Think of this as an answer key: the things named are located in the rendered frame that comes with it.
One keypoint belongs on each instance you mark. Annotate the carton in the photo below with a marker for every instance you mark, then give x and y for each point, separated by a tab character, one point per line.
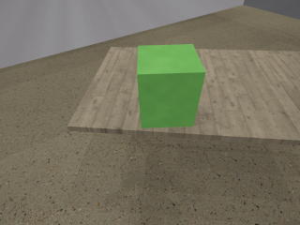
170	82

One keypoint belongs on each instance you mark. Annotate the table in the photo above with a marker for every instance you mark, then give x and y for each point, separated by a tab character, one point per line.
247	96

